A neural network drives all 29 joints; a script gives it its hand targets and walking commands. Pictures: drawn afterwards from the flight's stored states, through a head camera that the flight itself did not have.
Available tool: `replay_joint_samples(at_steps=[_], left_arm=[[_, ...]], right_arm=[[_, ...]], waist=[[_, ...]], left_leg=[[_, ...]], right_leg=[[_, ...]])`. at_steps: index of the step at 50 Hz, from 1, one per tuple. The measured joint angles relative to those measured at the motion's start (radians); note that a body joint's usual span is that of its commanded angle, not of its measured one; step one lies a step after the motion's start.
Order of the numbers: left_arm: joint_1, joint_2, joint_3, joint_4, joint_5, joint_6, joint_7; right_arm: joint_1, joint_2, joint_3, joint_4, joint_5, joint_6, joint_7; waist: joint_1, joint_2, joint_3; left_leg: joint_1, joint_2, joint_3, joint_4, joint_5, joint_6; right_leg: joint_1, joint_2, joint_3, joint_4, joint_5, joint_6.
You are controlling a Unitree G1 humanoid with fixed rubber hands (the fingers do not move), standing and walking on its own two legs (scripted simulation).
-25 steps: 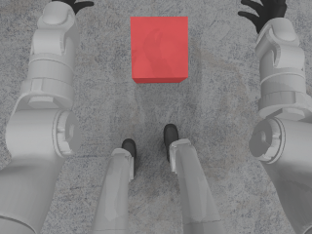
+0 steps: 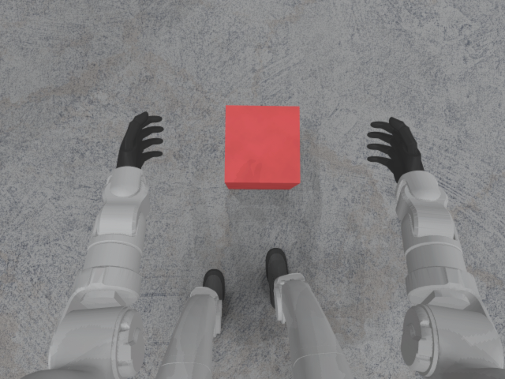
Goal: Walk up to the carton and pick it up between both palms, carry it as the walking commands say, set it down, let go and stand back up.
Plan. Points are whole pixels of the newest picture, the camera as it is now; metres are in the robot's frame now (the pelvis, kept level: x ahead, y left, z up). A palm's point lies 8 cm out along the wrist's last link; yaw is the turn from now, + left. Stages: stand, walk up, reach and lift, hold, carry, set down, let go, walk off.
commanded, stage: let go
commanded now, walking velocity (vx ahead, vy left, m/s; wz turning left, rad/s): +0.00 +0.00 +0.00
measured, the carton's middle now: (260, 151) +0.52 -0.06 -0.61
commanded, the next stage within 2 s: stand in 1.00 s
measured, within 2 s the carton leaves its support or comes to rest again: neither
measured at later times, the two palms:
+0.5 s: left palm (41, 294) +0.24 +0.25 -0.02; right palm (423, 300) +0.20 -0.21 -0.02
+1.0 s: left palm (39, 322) +0.21 +0.24 -0.01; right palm (440, 300) +0.21 -0.23 -0.01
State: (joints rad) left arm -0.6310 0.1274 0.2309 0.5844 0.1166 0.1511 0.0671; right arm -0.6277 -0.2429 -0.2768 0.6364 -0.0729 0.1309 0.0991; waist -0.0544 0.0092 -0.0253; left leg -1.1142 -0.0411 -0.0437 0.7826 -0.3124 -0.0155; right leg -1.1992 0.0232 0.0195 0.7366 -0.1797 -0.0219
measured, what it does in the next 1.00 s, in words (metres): rises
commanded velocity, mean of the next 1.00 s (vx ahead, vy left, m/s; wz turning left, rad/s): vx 0.00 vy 0.00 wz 0.00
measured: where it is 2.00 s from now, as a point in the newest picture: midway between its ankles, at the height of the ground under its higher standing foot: (245, 300)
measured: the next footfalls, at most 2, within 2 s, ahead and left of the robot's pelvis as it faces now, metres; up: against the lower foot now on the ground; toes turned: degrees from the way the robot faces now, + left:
none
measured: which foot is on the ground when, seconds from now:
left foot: down 0.00-1.00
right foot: down 0.00-1.00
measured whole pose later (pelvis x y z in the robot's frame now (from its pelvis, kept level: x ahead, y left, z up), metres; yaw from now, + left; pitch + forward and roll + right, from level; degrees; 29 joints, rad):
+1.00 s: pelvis +0.05 +0.01 +0.05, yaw -1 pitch -5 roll -1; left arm 0.22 0.20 0.02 0.43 0.00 0.12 -0.05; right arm 0.23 -0.24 -0.02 0.39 -0.02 0.19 0.04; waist 0.01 0.02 0.10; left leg -0.05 -0.02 -0.05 0.47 -0.35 0.01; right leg -0.15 0.04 0.02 0.47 -0.24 -0.01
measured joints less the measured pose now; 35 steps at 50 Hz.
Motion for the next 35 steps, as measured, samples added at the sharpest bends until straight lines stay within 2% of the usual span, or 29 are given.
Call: replay_joint_samples(at_steps=[9,21,28,35], left_arm=[[0.285,0.012,-0.066,0.001,-0.043,-0.067,-0.039],[0.662,0.048,-0.14,-0.059,-0.099,-0.122,-0.085],[0.8,0.063,-0.166,-0.105,-0.111,-0.114,-0.105],[0.857,0.072,-0.183,-0.139,-0.113,-0.069,-0.122]], right_arm=[[0.326,0.006,0.101,-0.038,0.051,-0.067,0.011],[0.738,0.048,0.205,-0.18,0.065,-0.1,-0.018],[0.86,0.043,0.225,-0.219,0.064,-0.084,-0.024],[0.874,0.023,0.239,-0.233,0.062,-0.039,-0.022]], waist=[[0.004,0.002,-0.029],[0.02,0.009,0.029],[0.039,0.015,0.058],[0.048,0.022,0.095]], left_leg=[[0.259,0.001,-0.003,-0.075,-0.008,0.015],[0.678,0.009,-0.002,-0.198,-0.023,0.034],[0.882,0.013,-0.01,-0.278,-0.018,0.04],[1.013,0.012,-0.016,-0.321,-0.016,0.041]], right_leg=[[0.265,-0.001,0.0,-0.082,-0.007,0.013],[0.684,0.003,0.006,-0.206,-0.024,0.025],[0.889,0.004,0.001,-0.285,-0.023,0.026],[1.016,0.001,-0.004,-0.312,-0.031,0.026]])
